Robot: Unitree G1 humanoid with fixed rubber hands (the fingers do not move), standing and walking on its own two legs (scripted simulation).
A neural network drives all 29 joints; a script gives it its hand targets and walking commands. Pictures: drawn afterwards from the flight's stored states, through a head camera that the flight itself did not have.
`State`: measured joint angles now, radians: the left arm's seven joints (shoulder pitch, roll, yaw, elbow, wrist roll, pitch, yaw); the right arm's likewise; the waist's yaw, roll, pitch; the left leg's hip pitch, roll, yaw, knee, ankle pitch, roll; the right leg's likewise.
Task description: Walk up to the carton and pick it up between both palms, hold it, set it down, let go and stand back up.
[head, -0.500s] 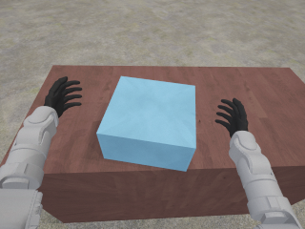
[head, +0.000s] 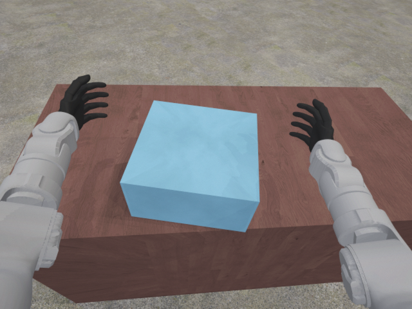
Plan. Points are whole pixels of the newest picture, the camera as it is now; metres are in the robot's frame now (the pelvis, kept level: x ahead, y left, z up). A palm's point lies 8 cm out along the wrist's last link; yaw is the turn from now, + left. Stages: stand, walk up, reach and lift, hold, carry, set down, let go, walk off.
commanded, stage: reach and lift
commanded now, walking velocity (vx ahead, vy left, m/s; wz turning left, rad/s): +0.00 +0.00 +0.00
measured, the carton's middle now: (197, 162) +0.47 -0.01 -0.02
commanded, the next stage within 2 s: none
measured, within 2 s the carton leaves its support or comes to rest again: neither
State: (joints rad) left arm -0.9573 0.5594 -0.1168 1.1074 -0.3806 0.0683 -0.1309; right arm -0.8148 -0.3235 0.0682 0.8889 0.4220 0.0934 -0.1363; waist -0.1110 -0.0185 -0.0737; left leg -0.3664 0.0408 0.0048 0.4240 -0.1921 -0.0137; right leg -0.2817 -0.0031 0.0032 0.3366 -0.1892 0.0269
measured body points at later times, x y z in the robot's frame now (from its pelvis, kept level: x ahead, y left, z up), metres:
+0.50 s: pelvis -0.01 +0.00 -0.01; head +0.06 +0.03 +0.43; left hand +0.47 +0.24 +0.07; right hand +0.43 -0.21 +0.07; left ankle +0.01 +0.12 -0.74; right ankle -0.02 -0.14 -0.74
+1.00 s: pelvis -0.03 +0.00 -0.03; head +0.04 +0.03 +0.41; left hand +0.46 +0.22 +0.07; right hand +0.42 -0.22 +0.07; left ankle +0.01 +0.12 -0.74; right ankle -0.02 -0.14 -0.74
